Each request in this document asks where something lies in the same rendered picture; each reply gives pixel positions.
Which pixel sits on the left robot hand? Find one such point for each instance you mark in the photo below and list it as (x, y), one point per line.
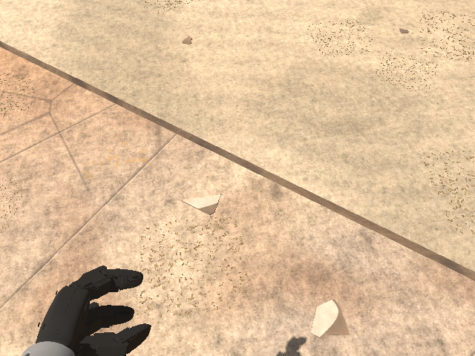
(71, 319)

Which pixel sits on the left robot forearm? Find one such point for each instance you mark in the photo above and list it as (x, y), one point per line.
(48, 348)

